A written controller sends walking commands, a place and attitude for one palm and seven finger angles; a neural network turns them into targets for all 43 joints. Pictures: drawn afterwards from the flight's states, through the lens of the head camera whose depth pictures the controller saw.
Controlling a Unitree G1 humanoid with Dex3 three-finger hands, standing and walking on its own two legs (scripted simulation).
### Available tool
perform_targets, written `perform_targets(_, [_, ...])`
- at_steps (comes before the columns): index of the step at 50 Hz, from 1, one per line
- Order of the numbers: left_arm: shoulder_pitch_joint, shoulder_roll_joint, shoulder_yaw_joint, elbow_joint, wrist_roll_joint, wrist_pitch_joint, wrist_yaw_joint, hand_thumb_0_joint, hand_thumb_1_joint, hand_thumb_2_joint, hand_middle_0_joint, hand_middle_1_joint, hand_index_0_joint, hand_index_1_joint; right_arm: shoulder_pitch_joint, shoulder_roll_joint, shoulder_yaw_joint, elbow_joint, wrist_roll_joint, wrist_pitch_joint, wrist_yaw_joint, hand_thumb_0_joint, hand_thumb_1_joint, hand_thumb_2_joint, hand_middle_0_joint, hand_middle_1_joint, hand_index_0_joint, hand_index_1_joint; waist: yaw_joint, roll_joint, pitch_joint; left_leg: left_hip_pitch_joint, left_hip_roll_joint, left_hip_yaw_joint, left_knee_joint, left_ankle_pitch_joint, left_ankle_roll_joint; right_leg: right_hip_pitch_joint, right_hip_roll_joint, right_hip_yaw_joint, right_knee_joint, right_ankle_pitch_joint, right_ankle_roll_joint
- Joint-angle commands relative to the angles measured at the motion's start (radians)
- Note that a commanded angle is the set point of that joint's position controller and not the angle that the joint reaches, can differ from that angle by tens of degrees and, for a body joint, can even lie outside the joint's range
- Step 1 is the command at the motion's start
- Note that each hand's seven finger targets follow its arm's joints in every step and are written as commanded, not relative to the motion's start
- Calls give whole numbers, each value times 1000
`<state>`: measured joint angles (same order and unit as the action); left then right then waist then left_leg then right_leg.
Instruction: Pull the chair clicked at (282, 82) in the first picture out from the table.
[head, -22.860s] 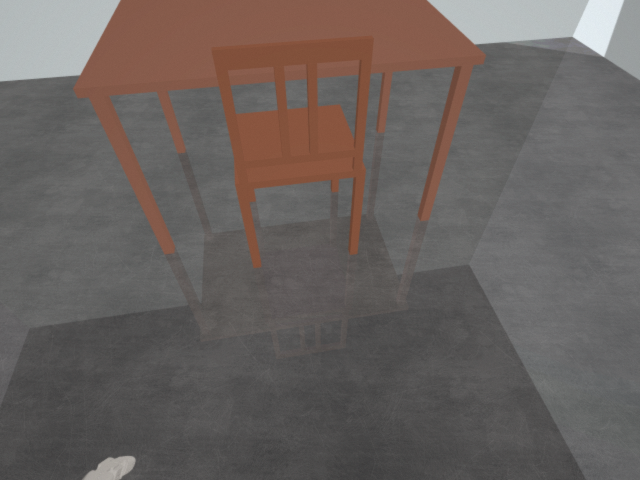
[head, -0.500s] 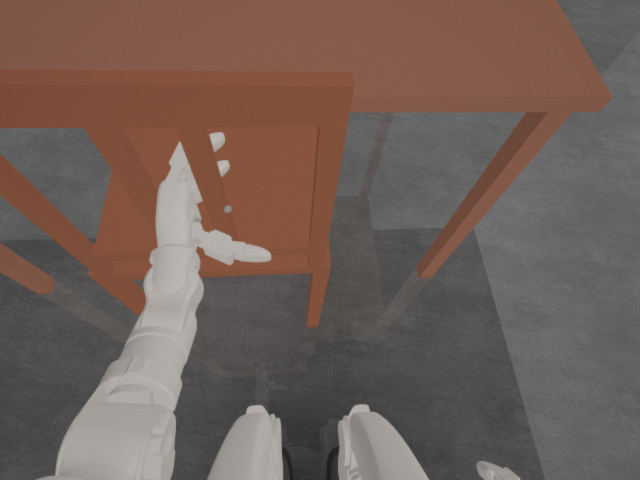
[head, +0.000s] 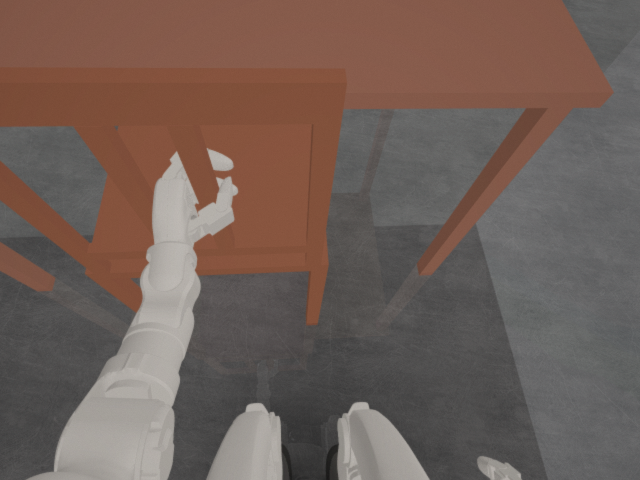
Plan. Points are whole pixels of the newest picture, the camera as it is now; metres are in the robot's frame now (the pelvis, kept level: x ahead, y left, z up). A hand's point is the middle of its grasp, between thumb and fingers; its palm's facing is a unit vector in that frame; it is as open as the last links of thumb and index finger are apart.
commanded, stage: hook a spindle and tug to test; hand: left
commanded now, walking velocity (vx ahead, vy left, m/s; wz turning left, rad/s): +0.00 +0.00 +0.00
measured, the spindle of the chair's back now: (141, 197) +0.47 +0.21 +0.01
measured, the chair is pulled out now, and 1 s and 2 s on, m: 0.00 0.04 0.17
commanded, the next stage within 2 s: step backward, pulling the chair out in 0.60 s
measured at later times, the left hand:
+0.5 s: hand (216, 224) +0.42 +0.11 +0.02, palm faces +0.00 -1.00 -0.01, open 5.4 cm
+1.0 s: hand (206, 233) +0.40 +0.12 +0.04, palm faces -0.05 -0.99 -0.11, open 5.6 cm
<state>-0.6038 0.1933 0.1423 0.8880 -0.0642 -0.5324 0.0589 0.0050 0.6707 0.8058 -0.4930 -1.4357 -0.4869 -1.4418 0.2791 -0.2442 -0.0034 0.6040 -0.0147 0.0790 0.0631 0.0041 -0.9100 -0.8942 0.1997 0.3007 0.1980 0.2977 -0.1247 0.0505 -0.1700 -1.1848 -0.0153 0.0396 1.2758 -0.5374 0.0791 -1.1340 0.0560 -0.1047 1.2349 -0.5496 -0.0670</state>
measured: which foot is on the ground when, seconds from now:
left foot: down 0.00-1.00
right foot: down 0.00-1.00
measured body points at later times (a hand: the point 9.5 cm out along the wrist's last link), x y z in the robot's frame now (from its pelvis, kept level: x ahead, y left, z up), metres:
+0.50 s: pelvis +0.02 +0.01 +0.01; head +0.14 +0.02 +0.44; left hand +0.42 +0.17 +0.02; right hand +0.11 -0.25 -0.11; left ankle +0.03 +0.07 -0.62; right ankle +0.01 -0.08 -0.62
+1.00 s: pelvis +0.03 +0.02 +0.09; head +0.12 +0.03 +0.53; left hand +0.40 +0.17 +0.05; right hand +0.10 -0.24 -0.03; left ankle +0.03 +0.07 -0.62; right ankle +0.01 -0.08 -0.62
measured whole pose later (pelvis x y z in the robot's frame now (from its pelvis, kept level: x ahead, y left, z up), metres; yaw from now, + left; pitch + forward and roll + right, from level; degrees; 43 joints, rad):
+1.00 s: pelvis +0.03 +0.02 +0.09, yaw +0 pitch +14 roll -2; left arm -0.46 0.16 -0.01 0.92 -0.07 -0.20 0.10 0.08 0.66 0.76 -0.34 -1.19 -0.49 -1.45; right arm 0.30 -0.24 0.03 0.57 0.07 0.19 -0.09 0.00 -0.91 -0.89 0.20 0.30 0.20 0.30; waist -0.09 0.02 -0.06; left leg -0.63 -0.04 0.06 0.74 -0.35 0.10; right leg -0.60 0.05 -0.04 0.70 -0.34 0.00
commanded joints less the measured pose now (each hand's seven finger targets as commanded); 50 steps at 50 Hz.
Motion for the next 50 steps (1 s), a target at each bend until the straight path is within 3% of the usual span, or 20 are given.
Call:
perform_targets(1, [-273, 115, 30, -262, -10, -75, -5, 0, 900, 900, -500, -1450, -500, -1450, 97, -150, -56, -90, -3, -27, -4, 0, -900, -900, 200, 300, 200, 300, -2, 17, -517, 377, 10, -106, -140, 382, -49, 270, -14, 117, -161, 389, 39])
perform_targets(4, [-239, 94, 5, -280, -7, -65, -7, 0, 900, 900, -500, -1450, -500, -1450, 94, -147, -55, -92, -3, -22, 2, 0, -900, -900, 200, 300, 200, 300, -5, 14, -495, 376, 11, -103, -141, 399, -47, 271, -15, 114, -162, 411, 41])
perform_targets(8, [-136, 116, 32, -308, -12, -57, -5, 0, 900, 900, -500, -1450, -500, -1450, 84, -146, -54, -112, 2, -20, 4, 0, -900, -900, 200, 300, 200, 300, 18, -13, -489, 353, 9, -90, -148, 399, -44, 316, -13, 123, -170, 434, 41])
perform_targets(9, [-153, 120, 25, -336, -12, -62, -7, 0, 900, 900, -500, -1450, -500, -1450, 84, -145, -53, -112, 2, -21, 3, 0, -900, -900, 200, 300, 200, 300, 14, -11, -487, 348, 10, -91, -150, 396, -45, 323, -14, 124, -167, 439, 41])
perform_targets(13, [-60, 87, 7, -359, -26, -56, -15, 0, 900, 900, -500, -1450, -500, -1450, 76, -140, -55, -123, 5, -25, 6, 0, -900, -900, 200, 300, 200, 300, 23, -19, -471, 355, 10, -85, -154, 413, -44, 333, -14, 123, -171, 462, 41])
perform_targets(17, [-37, 98, 6, -399, -30, -56, -20, 0, 900, 900, -500, -1450, -500, -1450, 70, -144, -56, -126, 6, -28, 2, 0, -900, -900, 200, 300, 200, 300, 23, -10, -454, 370, 13, -92, -155, 434, -48, 319, -15, 117, -163, 468, 39])
perform_targets(24, [1, 16, -73, -446, -32, -40, -23, 0, 900, 900, -500, -1450, -500, -1450, 58, -146, -64, -126, 8, -27, 5, 0, -900, -900, 200, 300, 200, 300, 17, 14, -445, 461, 29, -124, -156, 495, -62, 230, -16, 88, -151, 439, 37])
perform_targets(27, [33, 31, -62, -464, -33, -32, -18, 0, 900, 900, -500, -1450, -500, -1450, 51, -149, -64, -131, 9, -26, 3, 0, -900, -900, 200, 300, 200, 300, 26, 2, -458, 464, 28, -126, -155, 501, -62, 235, -15, 87, -149, 437, 35])
perform_targets(29, [20, 17, -73, -463, -33, -26, -15, 0, 900, 900, -500, -1450, -500, -1450, 47, -147, -63, -130, 9, -23, 2, 0, -900, -900, 200, 300, 200, 300, 20, -15, -448, 451, 27, -127, -153, 481, -60, 232, -16, 85, -150, 426, 38])
perform_targets(31, [-3, 40, -59, -457, -26, -26, -12, 0, 900, 900, -500, -1450, -500, -1450, 46, -148, -62, -128, 10, -23, -4, 0, -900, -900, 200, 300, 200, 300, 18, -39, -435, 416, 23, -126, -150, 448, -57, 244, -17, 91, -148, 417, 39])
perform_targets(34, [-8, 9, -92, -482, -21, -29, -13, 0, 900, 900, -500, -1450, -500, -1450, 40, -145, -62, -127, 9, -25, -4, 0, -900, -900, 200, 300, 200, 300, 22, 16, -459, 474, 27, -137, -150, 485, -65, 209, -19, 84, -142, 409, 35])
perform_targets(35, [-16, -37, -136, -488, -20, -25, -12, 0, 900, 900, -500, -1450, -500, -1450, 36, -140, -63, -130, 9, -25, -2, 0, -900, -900, 200, 300, 200, 300, 13, 15, -453, 492, 31, -146, -152, 488, -66, 189, -18, 78, -143, 398, 36])
perform_targets(36, [-257, 295, -2, -691, 49, 86, 44, 0, 900, 900, -500, -1450, -500, -1450, 107, -147, -63, -196, 64, 53, -43, 0, -900, -900, 200, 300, 200, 300, 43, 53, -702, 774, 45, -122, -360, 478, -50, 616, -88, 178, -342, 481, 52])
perform_targets(37, [-276, 256, -21, -719, 44, 147, 63, 0, 900, 900, -500, -1450, -500, -1450, 122, -125, -56, -230, 73, 69, -77, 0, -900, -900, 200, 300, 200, 300, 30, 94, -669, 844, 36, -118, -394, 522, -45, 654, -79, 171, -396, 580, 52])
perform_targets(39, [-145, 184, -61, -608, 42, 226, 72, 0, 900, 900, -500, -1450, -500, -1450, 86, -124, -42, -214, 80, 82, -109, 0, -900, -900, 200, 300, 200, 300, 26, 72, -556, 815, 49, -132, -439, 551, -38, 629, -87, 165, -413, 645, 65])
perform_targets(41, [-62, 111, -123, -447, 42, 290, 70, 0, 900, 900, -500, -1450, -500, -1450, 59, -120, -27, -182, 81, 101, -132, 0, -900, -900, 200, 300, 200, 300, 24, -8, -389, 733, 77, -149, -501, 502, -20, 648, -99, 161, -454, 623, 88])
perform_targets(43, [-82, 98, -133, -308, 39, 310, 71, 0, 900, 900, -500, -1450, -500, -1450, 65, -131, -21, -143, 84, 103, -148, 0, -900, -900, 200, 300, 200, 300, 29, -52, -300, 723, 96, -159, -557, 497, -11, 669, -111, 169, -504, 631, 107])
perform_targets(45, [-139, 110, -128, -213, 37, 310, 70, 0, 900, 900, -500, -1450, -500, -1450, 76, -142, -21, -116, 81, 98, -160, 0, -900, -900, 200, 300, 200, 300, 36, -50, -259, 749, 115, -162, -596, 570, -10, 699, -120, 171, -544, 671, 114])
perform_targets(47, [-194, 128, -125, -165, 44, 294, 63, 0, 900, 900, -500, -1450, -500, -1450, 88, -149, -26, -95, 78, 91, -169, 0, -900, -900, 200, 300, 200, 300, 39, 24, -256, 832, 130, -170, -621, 695, -15, 705, -123, 169, -568, 705, 104])
perform_targets(50, [-174, 107, -135, -68, 43, 280, 44, 0, 900, 900, -500, -1450, -500, -1450, 101, -146, -33, -64, 70, 85, -172, 0, -900, -900, 200, 300, 200, 300, 43, 85, -257, 949, 168, -213, -656, 877, -15, 687, -105, 161, -574, 629, 83])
